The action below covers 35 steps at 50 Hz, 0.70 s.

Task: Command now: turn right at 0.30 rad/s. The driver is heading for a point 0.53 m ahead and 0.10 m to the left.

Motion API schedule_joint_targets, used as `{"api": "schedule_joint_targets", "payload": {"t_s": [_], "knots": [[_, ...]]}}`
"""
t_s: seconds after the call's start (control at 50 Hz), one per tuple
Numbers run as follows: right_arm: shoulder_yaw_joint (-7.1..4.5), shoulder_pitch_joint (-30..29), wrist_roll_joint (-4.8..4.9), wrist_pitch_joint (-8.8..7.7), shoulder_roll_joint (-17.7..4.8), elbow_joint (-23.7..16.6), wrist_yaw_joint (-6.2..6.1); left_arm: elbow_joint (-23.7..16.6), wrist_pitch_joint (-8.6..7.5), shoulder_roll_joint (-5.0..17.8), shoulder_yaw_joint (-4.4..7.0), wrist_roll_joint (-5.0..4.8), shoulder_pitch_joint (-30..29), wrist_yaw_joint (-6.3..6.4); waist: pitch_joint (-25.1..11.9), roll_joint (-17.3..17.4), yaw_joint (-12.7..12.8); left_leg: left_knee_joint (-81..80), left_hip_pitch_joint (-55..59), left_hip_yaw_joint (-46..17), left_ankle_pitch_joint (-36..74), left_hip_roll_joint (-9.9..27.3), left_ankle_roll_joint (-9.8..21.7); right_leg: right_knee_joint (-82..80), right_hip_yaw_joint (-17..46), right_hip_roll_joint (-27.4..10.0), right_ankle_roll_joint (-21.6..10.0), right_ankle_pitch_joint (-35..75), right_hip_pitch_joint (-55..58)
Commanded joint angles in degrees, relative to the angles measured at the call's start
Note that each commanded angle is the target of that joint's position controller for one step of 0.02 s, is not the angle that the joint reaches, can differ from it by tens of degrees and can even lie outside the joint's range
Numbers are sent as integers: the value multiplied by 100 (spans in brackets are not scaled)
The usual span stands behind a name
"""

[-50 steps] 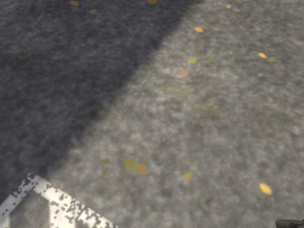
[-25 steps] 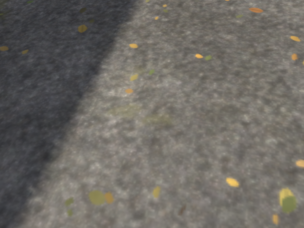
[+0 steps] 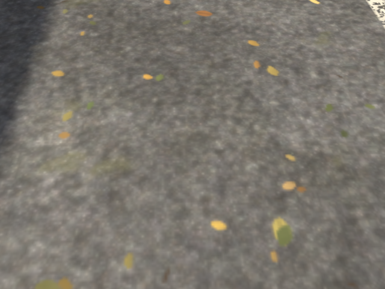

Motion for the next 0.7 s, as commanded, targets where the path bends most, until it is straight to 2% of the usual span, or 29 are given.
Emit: {"api": "schedule_joint_targets", "payload": {"t_s": [0.02, 0.04, 0.06, 0.12, 0.16, 0.2, 0.24, 0.26, 0.28, 0.3, 0.32, 0.34, 0.36, 0.4, 0.56, 0.6, 0.62, 0.64, 0.66, 0.68, 0.7], "knots": [[-141, -250, 10, -80, -803, -442, -18, -239, -106, 1038, 350, 17, 357, 30, -478, 1038, 139, -870, 690, -1982, 2314, 2077, 1453, 2221, -56, -222, 363, -766, -856], [-99, -350, 84, -73, -711, -447, -24, -121, -50, 861, 323, 8, 408, 49, -423, 933, 161, -802, 713, -1593, 2088, 1774, 1235, 2331, -52, -248, 478, -534, -885], [-61, -378, 134, -66, -653, -419, -31, -103, -14, 723, 282, 16, 394, 54, -368, 952, 121, -757, 751, -1443, 2191, 1684, 1193, 2344, -31, -271, 566, -313, -931], [5, -262, 83, 5, -564, -298, -52, -146, -23, 298, 116, -17, 200, 12, -482, 1174, 26, -691, 868, -892, 2463, 1343, 1136, 1228, -496, -460, 688, -64, -467], [-12, -201, 78, 72, -682, -250, -55, -181, -49, 117, 14, 7, 12, -16, -566, 1332, -127, -618, 857, -784, 2542, 1299, 1121, 195, -868, -658, 692, -101, 71], [-29, -17, 100, 130, -832, -173, -46, -116, -66, 230, 40, -38, 41, -26, -603, 1378, -218, -531, 891, -917, 2572, 1371, 1156, -650, -1053, -639, 647, 272, 452], [28, -8, 185, 131, -760, -95, -26, 80, -79, 254, 55, -5, 364, -37, -530, 1227, -9, -408, 651, -841, 2359, 1256, 936, -2211, -1163, -591, 442, 1575, 1187], [71, 203, 171, 65, -678, -21, -9, 63, -84, 422, 68, 55, 348, -18, -580, 1001, -64, -416, 330, -817, 1991, 1186, 635, -2390, -830, -805, 274, 2223, 1726], [129, 310, 16, -29, -564, -32, 41, 9, -74, 798, 126, 106, 421, 35, -803, 261, -212, -81, -39, -468, 1382, 896, 276, -2007, -247, -1426, 42, 3658, 2256], [178, 429, -3, -78, -327, 21, 54, 119, -73, 733, 103, 140, 244, -3, -844, -577, -424, -280, 239, -15, 280, 502, -49, -1791, -206, -1523, -340, 3055, 1653], [166, 91, -45, -70, -525, 64, 39, 29, -111, 386, 32, 140, 96, -75, -640, -291, -185, -213, 436, 39, 248, 454, -253, -1908, -212, -1369, -400, 2258, 1316], [145, -84, -18, -51, -554, 82, 27, 97, -151, 266, -9, 186, 136, -96, -493, -176, -120, -178, 437, 68, 352, 428, -299, -1977, -254, -1273, -310, 1872, 1161], [149, -109, 20, -11, -520, 127, -9, 130, -192, 329, -7, 190, 155, -95, -352, -165, -108, -140, 442, 63, 456, 433, -282, -1997, -312, -1181, -228, 1786, 1027], [146, -4, 38, 51, -523, 207, -53, 205, -276, 315, -32, 159, 221, -88, -151, -231, -141, -168, 417, 21, 587, 461, -260, -1999, -323, -1153, -158, 1863, 866], [133, 156, 76, 92, -536, 700, -115, 432, -353, 213, -95, 144, 332, -60, -93, 72, -124, -242, 431, -31, 746, 486, -333, -1983, -441, -1046, -142, 1878, 938], [105, -8, 129, 104, -673, 683, -126, 442, -347, 380, -34, 134, 357, -15, -77, 105, -46, -78, 144, -58, 869, 430, -298, -1918, -520, -1037, -151, 1956, 1130], [120, -21, 150, 113, -629, 680, -134, 478, -329, 445, -2, 126, 480, 22, -241, -5, 9, 117, 7, 43, 440, 300, -286, -2039, -467, -1105, -226, 1365, 1283], [132, -103, 190, 116, -573, 634, -137, 489, -301, 559, 46, 99, 593, 60, -211, -233, 113, 501, -353, 220, -249, 123, -270, -2304, -190, -1312, -404, 293, 1376], [126, -223, 237, 99, -565, 537, -125, 494, -276, 739, 112, 58, 719, 95, -49, -587, 230, 1092, -926, 427, -979, 33, -223, -2685, 397, -1784, -735, -940, 1448], [108, -464, 265, 52, -640, 377, -91, 499, -289, 857, 160, 36, 873, 130, 256, -839, 377, 1946, -1546, 326, -1490, 257, -134, -3130, 1109, -2396, -1108, -1654, 1334], [72, -658, 324, 1, -690, 234, -51, 530, -371, 821, 158, 87, 1026, 149, 559, -806, 442, 2777, -2220, 9, -1867, 519, -8, -3418, 1636, -2817, -1379, -1719, 1360]]}}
